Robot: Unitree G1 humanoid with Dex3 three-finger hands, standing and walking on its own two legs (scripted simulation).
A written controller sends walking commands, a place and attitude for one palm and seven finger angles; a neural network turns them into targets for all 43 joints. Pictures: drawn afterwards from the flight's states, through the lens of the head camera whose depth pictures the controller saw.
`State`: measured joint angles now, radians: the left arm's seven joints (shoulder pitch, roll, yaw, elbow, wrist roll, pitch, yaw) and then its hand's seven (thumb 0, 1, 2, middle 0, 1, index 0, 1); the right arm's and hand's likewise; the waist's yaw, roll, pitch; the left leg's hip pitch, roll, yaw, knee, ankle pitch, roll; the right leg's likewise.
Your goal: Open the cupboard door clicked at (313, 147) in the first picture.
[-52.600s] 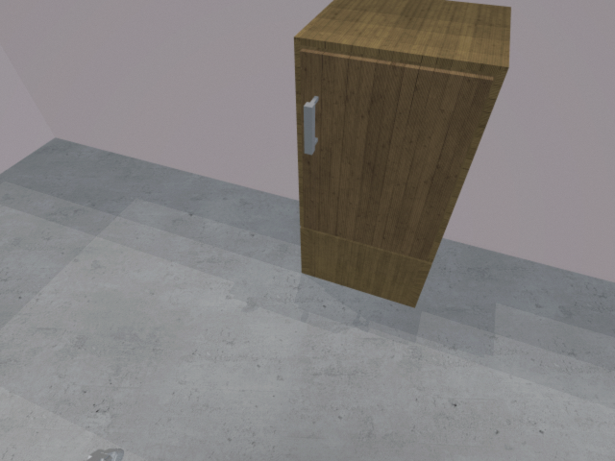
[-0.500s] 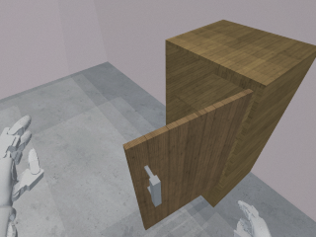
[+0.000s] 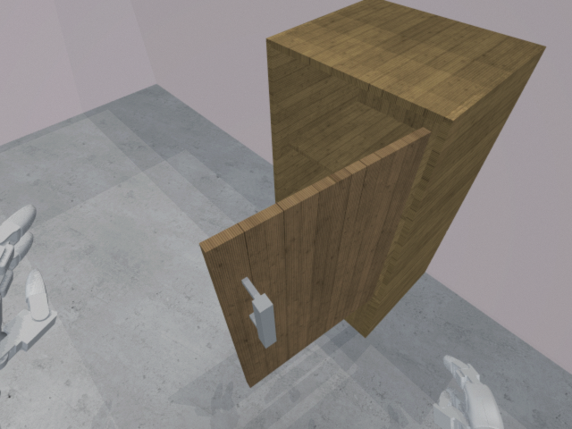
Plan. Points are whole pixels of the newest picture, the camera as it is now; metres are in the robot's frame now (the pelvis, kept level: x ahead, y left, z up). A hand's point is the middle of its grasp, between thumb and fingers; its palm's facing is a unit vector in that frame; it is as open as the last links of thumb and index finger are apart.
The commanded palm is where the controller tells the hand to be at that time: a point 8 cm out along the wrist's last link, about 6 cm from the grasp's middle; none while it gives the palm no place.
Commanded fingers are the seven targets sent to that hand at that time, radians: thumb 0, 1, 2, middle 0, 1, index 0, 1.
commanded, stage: step back with the hand held close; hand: left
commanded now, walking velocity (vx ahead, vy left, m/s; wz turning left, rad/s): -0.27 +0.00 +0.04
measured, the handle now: (258, 312) +0.30 +0.07 -0.04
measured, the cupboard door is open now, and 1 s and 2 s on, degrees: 82 82 82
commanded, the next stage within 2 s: stop stepping back and stand still in 0.98 s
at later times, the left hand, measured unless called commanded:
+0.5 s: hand out of the picture +0.14 +0.28 +0.15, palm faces +0.44 -0.77 -0.47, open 7.4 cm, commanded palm +0.07 +0.32 +0.17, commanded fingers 0.00 0.90 0.90 -0.20 -0.30 -0.20 -0.30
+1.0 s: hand out of the picture +0.07 +0.22 +0.16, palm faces +0.23 -0.77 -0.59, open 7.4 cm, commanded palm +0.01 +0.27 +0.17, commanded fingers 0.00 0.90 0.90 -0.20 -0.30 -0.20 -0.30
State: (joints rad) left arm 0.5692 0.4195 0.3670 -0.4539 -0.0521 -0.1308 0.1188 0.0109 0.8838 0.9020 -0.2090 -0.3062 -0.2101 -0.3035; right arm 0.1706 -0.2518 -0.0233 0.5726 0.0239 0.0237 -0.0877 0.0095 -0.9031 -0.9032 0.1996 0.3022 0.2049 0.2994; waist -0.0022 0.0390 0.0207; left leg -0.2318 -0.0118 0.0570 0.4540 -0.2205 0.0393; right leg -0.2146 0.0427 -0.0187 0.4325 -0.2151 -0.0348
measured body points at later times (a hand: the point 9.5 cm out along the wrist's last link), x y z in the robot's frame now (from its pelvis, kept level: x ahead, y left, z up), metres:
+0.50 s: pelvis -0.06 +0.02 -0.01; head -0.05 +0.03 +0.44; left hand +0.11 +0.32 +0.18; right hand +0.11 -0.22 -0.09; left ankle +0.01 +0.09 -0.74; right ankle +0.01 -0.09 -0.74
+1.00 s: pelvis -0.14 -0.02 -0.01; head -0.10 +0.00 +0.44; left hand +0.05 +0.26 +0.19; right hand +0.05 -0.25 -0.08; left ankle -0.07 +0.08 -0.71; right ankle -0.21 -0.11 -0.74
